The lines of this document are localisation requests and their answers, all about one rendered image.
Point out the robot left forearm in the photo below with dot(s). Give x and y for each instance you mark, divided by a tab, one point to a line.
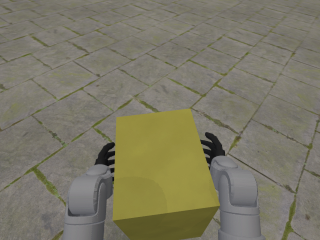
86	204

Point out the carton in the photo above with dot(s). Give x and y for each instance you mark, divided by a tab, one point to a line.
163	188

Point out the right robot hand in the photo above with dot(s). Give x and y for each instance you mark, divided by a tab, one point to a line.
215	146

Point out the robot right forearm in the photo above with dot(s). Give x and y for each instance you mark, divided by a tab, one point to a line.
239	201

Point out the left robot hand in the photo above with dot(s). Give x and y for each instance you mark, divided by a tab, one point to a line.
104	155

